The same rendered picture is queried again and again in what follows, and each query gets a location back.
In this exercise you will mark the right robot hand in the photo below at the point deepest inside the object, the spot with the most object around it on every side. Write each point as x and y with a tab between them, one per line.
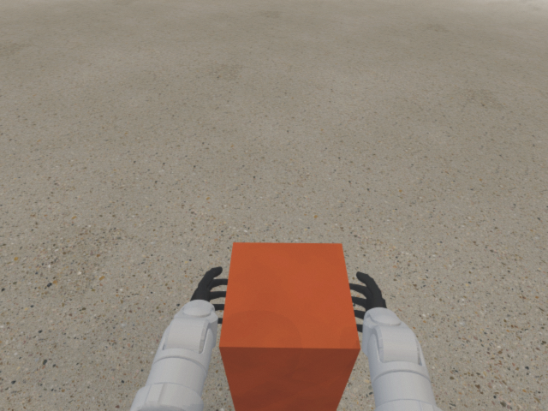
372	293

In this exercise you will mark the robot left forearm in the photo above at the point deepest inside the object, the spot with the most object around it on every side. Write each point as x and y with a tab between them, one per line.
180	366

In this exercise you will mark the carton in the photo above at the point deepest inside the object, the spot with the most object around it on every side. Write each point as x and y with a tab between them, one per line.
289	339

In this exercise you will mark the robot right forearm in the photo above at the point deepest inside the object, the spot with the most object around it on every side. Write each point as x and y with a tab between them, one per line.
398	371

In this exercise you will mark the left robot hand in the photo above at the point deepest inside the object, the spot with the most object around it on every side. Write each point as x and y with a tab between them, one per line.
203	292

